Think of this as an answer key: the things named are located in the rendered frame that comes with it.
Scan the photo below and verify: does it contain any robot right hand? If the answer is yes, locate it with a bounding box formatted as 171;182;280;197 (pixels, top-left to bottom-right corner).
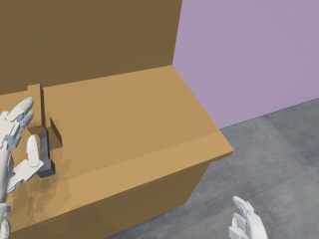
228;196;268;239

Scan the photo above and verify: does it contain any left robot forearm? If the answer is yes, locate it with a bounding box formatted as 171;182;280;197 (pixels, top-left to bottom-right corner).
0;203;11;239

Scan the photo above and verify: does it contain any robot left hand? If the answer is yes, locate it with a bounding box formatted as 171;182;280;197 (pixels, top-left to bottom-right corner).
0;97;44;203

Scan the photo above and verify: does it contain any tap lever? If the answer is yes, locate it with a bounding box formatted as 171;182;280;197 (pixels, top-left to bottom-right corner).
37;129;56;178

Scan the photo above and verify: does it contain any counter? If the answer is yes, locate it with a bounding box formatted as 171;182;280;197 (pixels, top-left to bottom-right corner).
0;0;234;239

